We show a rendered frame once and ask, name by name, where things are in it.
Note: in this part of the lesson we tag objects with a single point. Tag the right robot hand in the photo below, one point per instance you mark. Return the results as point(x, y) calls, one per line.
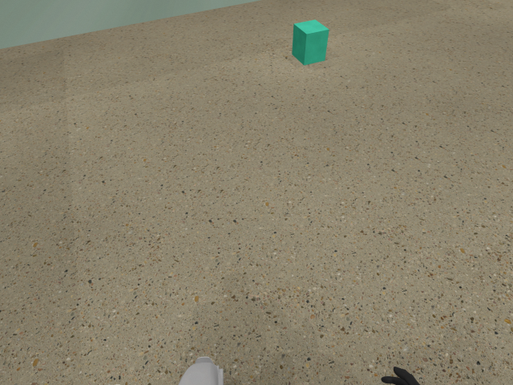
point(405, 378)

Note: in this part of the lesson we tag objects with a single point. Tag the left robot thigh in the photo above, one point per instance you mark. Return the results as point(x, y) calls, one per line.
point(203, 374)

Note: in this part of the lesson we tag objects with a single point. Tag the robot left shin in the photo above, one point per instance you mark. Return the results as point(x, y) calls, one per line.
point(203, 360)

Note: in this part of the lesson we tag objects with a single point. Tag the carton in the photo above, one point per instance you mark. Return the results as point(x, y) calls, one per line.
point(309, 41)

